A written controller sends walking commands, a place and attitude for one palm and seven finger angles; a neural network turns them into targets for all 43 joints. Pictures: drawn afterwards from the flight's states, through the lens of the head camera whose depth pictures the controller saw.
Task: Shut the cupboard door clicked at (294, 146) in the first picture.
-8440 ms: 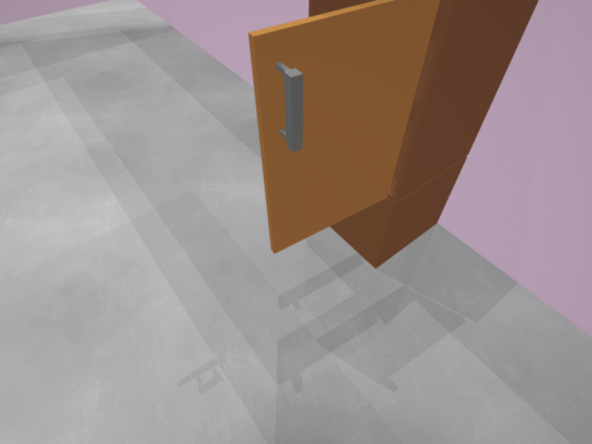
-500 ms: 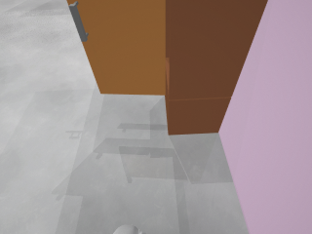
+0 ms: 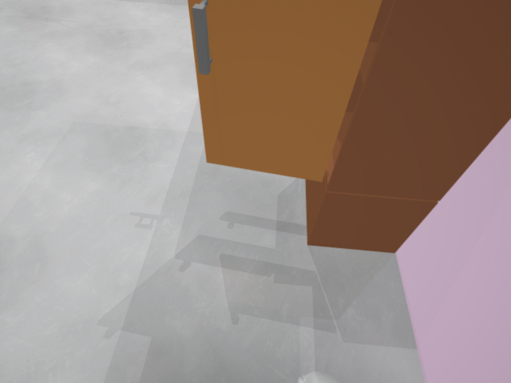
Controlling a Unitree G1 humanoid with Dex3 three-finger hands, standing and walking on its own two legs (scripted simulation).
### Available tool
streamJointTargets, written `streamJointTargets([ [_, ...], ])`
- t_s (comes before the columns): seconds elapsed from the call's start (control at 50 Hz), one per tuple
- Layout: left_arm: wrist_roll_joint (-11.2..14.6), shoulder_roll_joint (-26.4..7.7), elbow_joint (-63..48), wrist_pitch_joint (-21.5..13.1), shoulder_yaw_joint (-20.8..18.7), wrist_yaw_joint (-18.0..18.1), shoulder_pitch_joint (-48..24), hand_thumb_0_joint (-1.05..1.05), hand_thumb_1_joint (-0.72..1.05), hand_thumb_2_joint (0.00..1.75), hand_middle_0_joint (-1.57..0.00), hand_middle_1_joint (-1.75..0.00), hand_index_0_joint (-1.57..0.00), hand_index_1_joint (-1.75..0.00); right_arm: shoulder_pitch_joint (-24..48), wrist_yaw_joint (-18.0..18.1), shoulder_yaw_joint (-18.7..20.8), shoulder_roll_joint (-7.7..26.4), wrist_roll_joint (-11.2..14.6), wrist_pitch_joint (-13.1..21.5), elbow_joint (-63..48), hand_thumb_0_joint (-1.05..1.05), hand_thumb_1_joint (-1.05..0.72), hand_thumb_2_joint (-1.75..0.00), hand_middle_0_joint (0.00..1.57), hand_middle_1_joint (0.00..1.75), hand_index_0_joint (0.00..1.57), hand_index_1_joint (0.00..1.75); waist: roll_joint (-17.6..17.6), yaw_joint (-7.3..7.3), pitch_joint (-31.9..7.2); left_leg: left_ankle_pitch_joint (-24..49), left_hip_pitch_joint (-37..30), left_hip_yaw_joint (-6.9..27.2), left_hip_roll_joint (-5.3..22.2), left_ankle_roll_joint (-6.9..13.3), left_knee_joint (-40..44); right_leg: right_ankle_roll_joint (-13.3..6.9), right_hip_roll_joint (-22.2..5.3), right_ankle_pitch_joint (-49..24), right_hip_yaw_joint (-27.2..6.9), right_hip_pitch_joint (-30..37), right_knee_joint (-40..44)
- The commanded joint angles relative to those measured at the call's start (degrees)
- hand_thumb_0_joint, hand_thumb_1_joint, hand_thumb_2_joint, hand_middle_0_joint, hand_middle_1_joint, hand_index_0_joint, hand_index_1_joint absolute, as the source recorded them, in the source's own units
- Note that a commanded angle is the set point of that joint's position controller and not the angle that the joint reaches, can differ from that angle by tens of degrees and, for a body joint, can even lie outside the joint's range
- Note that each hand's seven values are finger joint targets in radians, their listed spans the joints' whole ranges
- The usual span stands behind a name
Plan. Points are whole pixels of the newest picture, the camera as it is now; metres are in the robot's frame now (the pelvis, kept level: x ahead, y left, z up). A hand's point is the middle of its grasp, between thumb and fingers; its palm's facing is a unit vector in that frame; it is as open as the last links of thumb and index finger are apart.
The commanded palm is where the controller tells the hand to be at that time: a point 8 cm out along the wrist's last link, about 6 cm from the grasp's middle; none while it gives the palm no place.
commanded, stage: take the last steps up to it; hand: left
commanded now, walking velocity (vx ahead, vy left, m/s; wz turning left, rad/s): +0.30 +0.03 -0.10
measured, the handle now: (204, 37) +0.81 +0.21 +0.12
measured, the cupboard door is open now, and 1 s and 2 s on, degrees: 84 84 84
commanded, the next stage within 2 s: come to a stop and stand still in 0.60 s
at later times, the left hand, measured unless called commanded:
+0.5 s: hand (194, 294) +0.29 +0.15 -0.16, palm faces -0.01 -0.98 -0.21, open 7.2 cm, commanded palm none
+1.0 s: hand (177, 274) +0.34 +0.20 -0.19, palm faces -0.03 -0.99 -0.17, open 7.4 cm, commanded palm none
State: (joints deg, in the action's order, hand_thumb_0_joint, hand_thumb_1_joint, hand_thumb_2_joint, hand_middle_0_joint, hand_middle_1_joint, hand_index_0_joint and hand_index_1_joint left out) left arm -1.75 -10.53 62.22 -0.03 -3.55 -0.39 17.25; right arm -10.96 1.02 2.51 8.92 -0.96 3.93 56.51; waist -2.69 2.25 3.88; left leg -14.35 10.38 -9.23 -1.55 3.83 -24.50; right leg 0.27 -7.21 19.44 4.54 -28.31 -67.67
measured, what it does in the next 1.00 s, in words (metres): walks ahead: right foot, then left foot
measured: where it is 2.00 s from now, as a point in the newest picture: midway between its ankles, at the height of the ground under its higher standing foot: (263, 362)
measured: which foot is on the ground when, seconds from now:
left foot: down 0.00-0.34, up 0.36-0.76, down 0.78-1.00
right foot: up 0.00-0.32, down 0.34-0.80, up 0.82-1.00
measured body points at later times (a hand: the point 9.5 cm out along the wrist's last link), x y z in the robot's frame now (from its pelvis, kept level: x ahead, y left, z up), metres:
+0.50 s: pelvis +0.20 -0.02 +0.00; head +0.24 -0.03 +0.45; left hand +0.29 +0.20 -0.14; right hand +0.12 -0.22 -0.16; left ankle +0.14 +0.12 -0.66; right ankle +0.21 -0.09 -0.74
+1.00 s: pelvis +0.32 +0.03 +0.00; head +0.37 +0.05 +0.44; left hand +0.35 +0.25 -0.17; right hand +0.41 -0.20 -0.14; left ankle +0.38 +0.12 -0.74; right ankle +0.26 -0.10 -0.68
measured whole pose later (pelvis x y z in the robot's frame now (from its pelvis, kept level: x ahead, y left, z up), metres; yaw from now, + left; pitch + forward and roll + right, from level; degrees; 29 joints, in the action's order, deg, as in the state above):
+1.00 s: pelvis +0.32 +0.03 +0.00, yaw -6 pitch +0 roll -2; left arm -0.9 -9.5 60.5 3.1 -2.7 1.4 13.3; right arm -3.7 2.8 0.9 7.2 -0.9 -0.1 57.6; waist -0.9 1.7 6.8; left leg -10.5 18.2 -6.5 3.1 2.7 -28.9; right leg 1.6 -0.8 31.9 1.4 -21.7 -56.9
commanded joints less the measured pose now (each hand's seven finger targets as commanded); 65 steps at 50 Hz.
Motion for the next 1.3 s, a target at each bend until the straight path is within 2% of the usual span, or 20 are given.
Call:
streamJointTargets([
  [0.0, 0.15, -0.99, -4.39, -0.82, -0.14, -0.04, -0.53, 0.0, 0.9, 0.9, -0.2, -0.3, -0.2, -0.3, -10.79, 0.43, 0.97, 6.17, -0.35, 0.45, 2.21, 0.0, -0.9, -0.9, 0.2, 0.3, 0.2, 0.3, 6.15, -1.8, -0.28, 20.36, -6.31, 11.08, 16.67, 5.8, 14.36, 0.56, -1.15, -5.92, -2.87, -7.71, 4.15],
  [0.2, 0.46, -1.31, -10.62, -1.19, 0.82, -0.65, -16.08, 0.0, 0.9, 0.9, -0.2, -0.3, -0.2, -0.3, -18.2, 0.61, -0.21, 7.34, -1.03, -0.03, 6.9, 0.0, -0.9, -0.9, 0.2, 0.3, 0.2, 0.3, 5.93, -4.68, 3.58, 34.47, -12.57, 7.39, 16.7, 4.35, 10.77, -2.46, 2.96, -8.34, 1.01, -4.09, 25.84],
  [0.28, 0.49, -3.46, -7.72, -2.03, 0.06, -0.28, -4.4, 0.0, 0.9, 0.9, -0.2, -0.3, -0.2, -0.3, -16.64, 0.67, -0.41, 8.7, -0.54, -0.37, 7.73, 0.0, -0.9, -0.9, 0.2, 0.3, 0.2, 0.3, 5.31, 1.3, -0.73, 48.12, -7.8, 4.34, 14.36, 1.96, -3.82, -5.17, 7.85, -7.44, 3.82, 15.99, 33.32],
  [0.3, 0.33, -5.67, -5.41, -2.63, -0.86, -0.02, 3.66, 0.0, 0.9, 0.9, -0.2, -0.3, -0.2, -0.3, -14.96, 0.53, -0.41, 8.57, 0.09, -0.19, 7.12, 0.0, -0.9, -0.9, 0.2, 0.3, 0.2, 0.3, 4.07, 4.95, -4.9, 43.45, -0.27, 3.06, 11.66, 0.08, -14.62, -6.79, 5.74, -11.56, 0.13, 29.7, 36.53],
  [0.32, 0.11, -10.87, -3.27, -3.38, -2.32, 0.53, 11.69, 0.0, 0.9, 0.9, -0.2, -0.3, -0.2, -0.3, -15.73, 0.2, -0.24, 6.78, 0.97, 0.08, 5.83, 0.0, -0.9, -0.9, 0.2, 0.3, 0.2, 0.3, -6.05, 6.89, -11.47, 19.54, 13.49, -0.32, 4.07, -2.74, -31.95, -13.48, -8.92, -17.55, -20.16, 43.54, 40.57],
  [0.34, 1.29, -13.25, -3.04, -3.13, -2.66, 0.91, 12.24, 0.0, 0.9, 0.9, -0.2, -0.3, -0.2, -0.3, -15.55, 0.2, -0.15, 6.23, 1.13, -0.22, 4.44, 0.0, -0.9, -0.9, 0.2, 0.3, 0.2, 0.3, -9.36, 5.04, -12.46, -18.66, 21.0, 3.3, -0.28, -3.72, -49.36, -19.63, -20.12, -23.21, -35.25, 42.98, 48.74],
  [0.36, 1.79, -11.88, -4.53, -2.76, -2.42, 1.42, 6.89, 0.0, 0.9, 0.9, -0.2, -0.3, -0.2, -0.3, -12.38, 0.01, 0.43, 7.04, 0.73, -0.74, 4.18, 0.0, -0.9, -0.9, 0.2, 0.3, 0.2, 0.3, -0.81, 3.8, -5.68, -16.51, 24.16, 10.29, 3.93, -2.74, -51.48, -18.96, -19.46, -11.0, -32.14, 34.36, 52.75],
  [0.4, 1.6, -6.45, -6.26, -3.13, -0.7, 1.52, -1.26, 0.0, 0.9, 0.9, -0.2, -0.3, -0.2, -0.3, -9.16, -0.46, 0.25, 3.17, 0.04, -1.69, 4.24, 0.0, -0.9, -0.9, 0.2, 0.3, 0.2, 0.3, 0.05, -0.76, 1.4, -6.67, 21.65, 10.99, 7.35, -3.46, -46.37, -12.18, -12.76, -10.3, -20.22, 18.93, 56.11],
  [0.48, 1.09, -3.24, -4.84, -4.82, 0.14, 1.34, -1.56, 0.0, 0.9, 0.9, -0.2, -0.3, -0.2, -0.3, -13.99, -0.97, -0.08, 0.23, -0.46, -3.14, 6.0, 0.0, -0.9, -0.9, 0.2, 0.3, 0.2, 0.3, -2.24, -4.26, -2.21, -2.73, 15.0, 7.67, 7.58, -5.76, -32.52, -9.29, -6.96, -22.97, -7.36, 15.7, 56.51],
  [0.64, 0.49, -5.52, -0.55, -4.6, -0.15, 0.98, 3.6, 0.0, 0.9, 0.9, -0.2, -0.3, -0.2, -0.3, -1.38, -1.83, 0.11, 0.71, -0.1, -1.97, 2.33, 0.0, -0.9, -0.9, 0.2, 0.3, 0.2, 0.3, -6.27, -0.77, -0.47, 0.14, 14.19, 4.9, 4.48, -6.13, -13.76, -9.27, -7.78, -27.78, -8.28, 21.22, 53.45],
  [0.72, 0.94, -4.16, 0.46, -3.55, 0.67, 1.77, 2.82, 0.0, 0.9, 0.9, -0.2, -0.3, -0.2, -0.3, -5.76, -0.88, -0.16, 3.61, -0.37, -0.91, 4.51, 0.0, -0.9, -0.9, 0.2, 0.3, 0.2, 0.3, -2.55, -4.22, -2.94, 13.68, -1.65, 5.24, 3.17, -5.11, 0.36, -4.43, -2.94, -32.1, -3.93, 18.63, 41.78],
  [0.76, 1.95, -0.74, 0.92, -2.75, 2.22, 2.71, 7.77, 0.0, 0.9, 0.9, -0.2, -0.3, -0.2, -0.3, -10.65, 0.53, 0.3, 9.63, -0.38, -0.63, 5.18, 0.0, -0.9, -0.9, 0.2, 0.3, 0.2, 0.3, 12.9, -4.13, -12.35, 53.94, -16.06, 18.9, 19.77, 2.43, -4.06, 0.45, 3.34, -3.24, -0.22, 10.53, 30.85],
  [0.78, 2.05, -0.82, 1.27, -1.9, 2.4, 3.11, 8.5, 0.0, 0.9, 0.9, -0.2, -0.3, -0.2, -0.3, -10.01, 1.19, 0.2, 10.09, 0.17, -1.63, 5.2, 0.0, -0.9, -0.9, 0.2, 0.3, 0.2, 0.3, 12.78, -4.0, -12.42, 63.41, -13.33, 19.12, 23.81, 6.27, -1.31, 1.22, 3.94, 14.37, -1.39, 12.72, 26.36],
  [0.86, 0.94, -4.2, -0.17, 1.78, 1.11, 3.06, 4.84, 0.0, 0.9, 0.9, -0.2, -0.3, -0.2, -0.3, -4.13, 2.97, 0.63, 10.99, 0.17, -3.98, 3.36, 0.0, -0.9, -0.9, 0.2, 0.3, 0.2, 0.3, 16.58, -3.91, -3.43, 59.71, -2.2, 17.23, 22.95, 7.19, 1.54, 1.45, 3.3, 15.4, -4.57, 9.31, 14.65],
  [0.98, 0.86, -3.67, -4.96, 3.64, -1.0, 2.02, 1.63, 0.0, 0.9, 0.9, -0.2, -0.3, -0.2, -0.3, -0.05, 3.13, 2.52, 12.65, -0.31, -4.85, 0.31, 0.0, -0.9, -0.9, 0.2, 0.3, 0.2, 0.3, 8.38, -2.44, -9.86, 37.71, -2.33, 15.56, 23.38, 7.9, 2.7, 2.05, 5.12, 9.55, -6.47, 2.95, 3.16],
  [1.12, 0.47, -2.61, -8.0, 2.89, -0.51, 1.18, -0.7, 0.0, 0.9, 0.9, -0.2, -0.3, -0.2, -0.3, 1.78, 1.17, 3.15, 12.57, -1.12, -5.23, -1.03, 0.0, -0.9, -0.9, 0.2, 0.3, 0.2, 0.3, 15.02, -2.42, -7.48, 4.29, 5.0, 15.7, 19.33, 4.26, 6.94, 1.12, 5.29, 6.19, -1.36, 11.44, 24.17],
  [1.18, 0.27, -5.28, -6.04, 1.4, -0.57, 1.52, 4.13, 0.0, 0.9, 0.9, -0.2, -0.3, -0.2, -0.3, 0.76, 0.09, 2.79, 9.95, -0.32, -5.53, -0.69, 0.0, -0.9, -0.9, 0.2, 0.3, 0.2, 0.3, 5.97, -0.06, -7.36, -6.94, 12.16, 10.74, 11.48, -1.34, 0.4, 0.33, 4.24, -3.29, -2.29, 24.38, 44.99],
  [1.22, 0.11, -12.16, -7.9, 0.15, -0.63, 2.06, -1.59, 0.0, 0.9, 0.9, -0.2, -0.3, -0.2, -0.3, 2.73, -0.9, 1.3, 5.32, 0.13, -6.22, -2.8, 0.0, -0.9, -0.9, 0.2, 0.3, 0.2, 0.3, -13.4, -0.7, -1.22, -14.96, 14.22, 7.05, 3.97, -5.85, -13.49, -6.94, -13.48, 12.16, -23.59, 11.33, 60.02],
  [1.24, -0.02, -12.04, -9.15, 0.23, -0.13, 2.06, -5.03, 0.0, 0.9, 0.9, -0.2, -0.3, -0.2, -0.3, 2.63, -1.31, 1.45, 5.79, -0.14, -6.41, -2.78, 0.0, -0.9, -0.9, 0.2, 0.3, 0.2, 0.3, -6.94, -1.43, 0.67, -13.7, 10.74, 8.48, 4.35, -5.36, -15.51, -8.8, -13.79, 16.04, -21.29, 5.89, 60.89],
  [1.28, 0.15, -10.56, -8.57, -0.54, -0.06, 2.06, -7.87, 0.0, 0.9, 0.9, -0.2, -0.3, -0.2, -0.3, -0.65, -1.31, 1.18, 5.85, -0.64, -6.09, -0.21, 0.0, -0.9, -0.9, 0.2, 0.3, 0.2, 0.3, -9.66, -3.23, 0.23, -7.26, 10.34, 8.02, 3.64, -5.47, -16.42, -7.31, -8.82, -0.1, -16.73, 9.8, 55.64],
])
